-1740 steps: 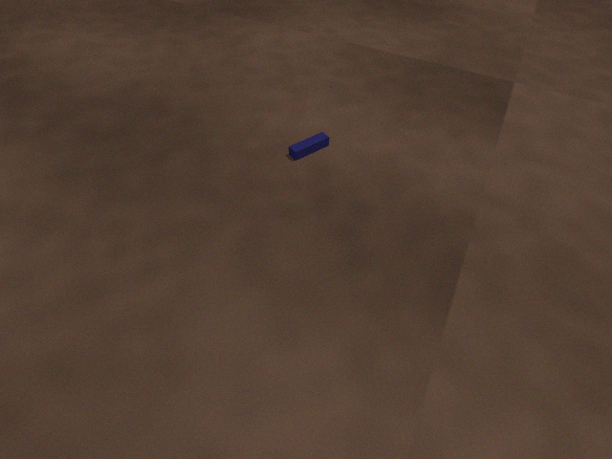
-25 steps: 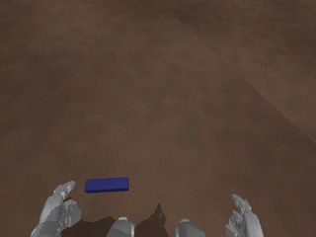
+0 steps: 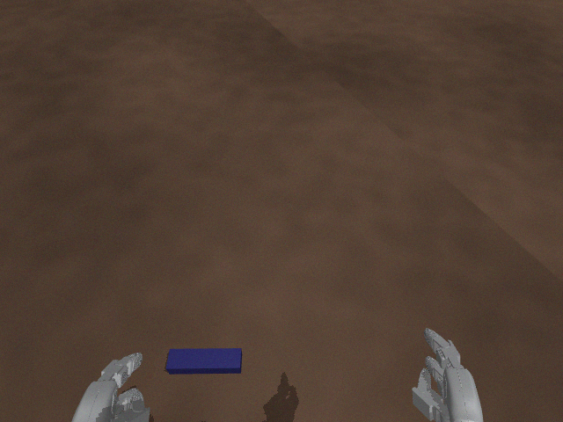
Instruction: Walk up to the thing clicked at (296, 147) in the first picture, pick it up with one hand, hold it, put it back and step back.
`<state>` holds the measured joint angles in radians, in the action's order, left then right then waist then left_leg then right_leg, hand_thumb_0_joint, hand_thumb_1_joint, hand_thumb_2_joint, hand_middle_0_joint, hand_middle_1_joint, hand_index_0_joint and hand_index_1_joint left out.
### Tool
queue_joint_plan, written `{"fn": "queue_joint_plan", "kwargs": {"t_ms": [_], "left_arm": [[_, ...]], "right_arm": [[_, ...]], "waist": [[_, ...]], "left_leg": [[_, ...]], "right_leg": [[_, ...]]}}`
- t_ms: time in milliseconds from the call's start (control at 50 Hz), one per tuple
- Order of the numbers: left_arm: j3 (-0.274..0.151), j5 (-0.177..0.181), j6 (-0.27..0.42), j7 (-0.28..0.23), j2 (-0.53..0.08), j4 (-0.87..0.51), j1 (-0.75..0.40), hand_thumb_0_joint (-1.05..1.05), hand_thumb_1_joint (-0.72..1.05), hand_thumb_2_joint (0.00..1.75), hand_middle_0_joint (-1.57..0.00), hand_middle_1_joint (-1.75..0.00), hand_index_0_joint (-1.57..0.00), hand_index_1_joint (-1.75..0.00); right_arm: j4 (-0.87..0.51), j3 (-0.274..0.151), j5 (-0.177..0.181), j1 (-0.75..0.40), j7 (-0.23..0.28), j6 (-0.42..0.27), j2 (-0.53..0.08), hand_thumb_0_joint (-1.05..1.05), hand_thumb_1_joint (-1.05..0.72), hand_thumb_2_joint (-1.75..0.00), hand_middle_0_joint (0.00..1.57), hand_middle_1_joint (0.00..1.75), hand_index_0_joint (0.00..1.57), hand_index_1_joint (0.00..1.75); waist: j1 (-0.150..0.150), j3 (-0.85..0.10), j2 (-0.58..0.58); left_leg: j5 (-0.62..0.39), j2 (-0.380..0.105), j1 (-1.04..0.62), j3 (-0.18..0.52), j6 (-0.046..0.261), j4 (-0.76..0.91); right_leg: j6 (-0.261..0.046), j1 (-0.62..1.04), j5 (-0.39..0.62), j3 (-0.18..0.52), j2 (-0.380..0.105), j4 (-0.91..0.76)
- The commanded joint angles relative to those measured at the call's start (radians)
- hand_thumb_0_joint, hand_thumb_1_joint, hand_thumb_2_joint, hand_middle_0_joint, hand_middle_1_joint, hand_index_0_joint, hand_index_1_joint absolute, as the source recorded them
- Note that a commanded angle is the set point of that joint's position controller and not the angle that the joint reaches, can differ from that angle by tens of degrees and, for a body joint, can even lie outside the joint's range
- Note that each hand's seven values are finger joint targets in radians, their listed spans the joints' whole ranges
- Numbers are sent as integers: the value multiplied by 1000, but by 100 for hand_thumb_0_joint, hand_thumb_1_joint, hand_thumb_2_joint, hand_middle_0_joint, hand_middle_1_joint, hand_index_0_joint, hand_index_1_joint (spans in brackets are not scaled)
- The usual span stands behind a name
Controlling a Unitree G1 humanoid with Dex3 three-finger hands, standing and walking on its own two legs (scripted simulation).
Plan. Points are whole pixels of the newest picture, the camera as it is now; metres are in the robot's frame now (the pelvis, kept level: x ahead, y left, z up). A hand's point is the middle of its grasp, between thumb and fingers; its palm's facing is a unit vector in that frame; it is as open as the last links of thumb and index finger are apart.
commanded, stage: home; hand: left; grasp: from above
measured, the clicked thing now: (205, 361) +0.43 +0.22 -0.69
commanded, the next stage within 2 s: stand in 1.68 s
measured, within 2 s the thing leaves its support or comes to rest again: neither
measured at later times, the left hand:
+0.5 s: hand (149, 416) +0.16 +0.18 -0.05, palm faces +0.04 -0.98 -0.21, open 7.4 cm
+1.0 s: hand (148, 415) +0.16 +0.18 -0.05, palm faces +0.04 -0.98 -0.21, open 7.4 cm
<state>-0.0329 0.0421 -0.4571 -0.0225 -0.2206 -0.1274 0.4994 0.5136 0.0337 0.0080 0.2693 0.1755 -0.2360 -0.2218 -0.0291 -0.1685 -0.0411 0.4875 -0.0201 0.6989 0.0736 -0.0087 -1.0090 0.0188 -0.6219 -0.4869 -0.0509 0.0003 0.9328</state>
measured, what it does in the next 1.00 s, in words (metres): stands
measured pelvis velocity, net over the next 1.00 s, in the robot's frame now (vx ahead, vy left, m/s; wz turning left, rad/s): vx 0.00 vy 0.00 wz -0.01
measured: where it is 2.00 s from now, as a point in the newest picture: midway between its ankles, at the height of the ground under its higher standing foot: outside the picture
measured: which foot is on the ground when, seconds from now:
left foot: down 0.00-1.00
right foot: down 0.00-1.00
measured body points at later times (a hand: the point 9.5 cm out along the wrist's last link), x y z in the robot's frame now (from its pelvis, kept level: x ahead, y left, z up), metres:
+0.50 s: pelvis +0.00 +0.00 +0.00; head +0.01 +0.00 +0.45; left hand +0.16 +0.23 -0.03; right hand +0.15 -0.25 -0.06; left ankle +0.01 +0.12 -0.68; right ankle -0.01 -0.14 -0.68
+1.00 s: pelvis +0.00 +0.00 +0.00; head +0.01 +0.00 +0.45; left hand +0.16 +0.23 -0.03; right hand +0.16 -0.25 -0.06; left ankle +0.01 +0.12 -0.68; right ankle -0.01 -0.14 -0.68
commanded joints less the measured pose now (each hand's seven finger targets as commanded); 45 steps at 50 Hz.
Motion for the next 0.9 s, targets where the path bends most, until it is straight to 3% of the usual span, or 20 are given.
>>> {"fn": "queue_joint_plan", "kwargs": {"t_ms": [0, 160, 360, 500, 520, 880], "left_arm": [[-54, -3, 53, -4, -104, -193, -30, 0, 90, 90, -20, -30, -20, -30], [-59, 2, 55, -5, -102, -186, -29, 0, 90, 90, -20, -30, -20, -30], [-61, 2, 53, -6, -104, -189, -24, 0, 90, 90, -20, -30, -20, -30], [-63, 2, 48, -4, -107, -182, -22, 0, 90, 90, -20, -30, -20, -30], [-62, 3, 50, -2, -111, -197, -36, 0, 90, 90, -20, -30, -20, -30], [-58, 0, 51, -2, -110, -193, -18, 0, 90, 90, -20, -30, -20, -30]], "right_arm": [[-139, -52, -6, -48, 14, -54, -120, 0, -90, -90, 20, 30, 20, 30], [-136, -51, -6, -57, 15, -58, -120, 0, -90, -90, 20, 30, 20, 30], [-133, -54, -4, -46, 20, -61, -120, 0, -90, -90, 20, 30, 20, 30], [-134, -52, -2, -56, 20, -64, -118, 0, -90, -90, 20, 30, 20, 30], [-138, -55, -2, -53, 20, -64, -122, 0, -90, -90, 20, 30, 20, 30], [-129, -56, -3, -47, 20, -62, -121, 0, -90, -90, 20, 30, 20, 30]], "waist": [[-20, -71, -30], [-11, -63, -12], [-11, -81, -6], [-3, -46, -4], [-13, -58, -17], [-11, -74, -10]], "left_leg": [[-254, 22, -145, -27, 18, 164], [-203, 20, -122, -21, 19, 175], [-245, 16, -133, -27, 19, 162], [-175, 18, -109, -32, 21, 174], [-172, 20, -112, -33, 21, 171], [-235, 14, -132, -26, 18, 162]], "right_leg": [[-19, 25, 237, -18, 27, -140], [-19, 20, 192, -20, 30, -146], [-19, 26, 225, -17, 30, -136], [-17, 9, 165, -16, 28, -153], [-16, 5, 164, -11, 27, -152], [-20, 16, 212, -14, 29, -131]]}}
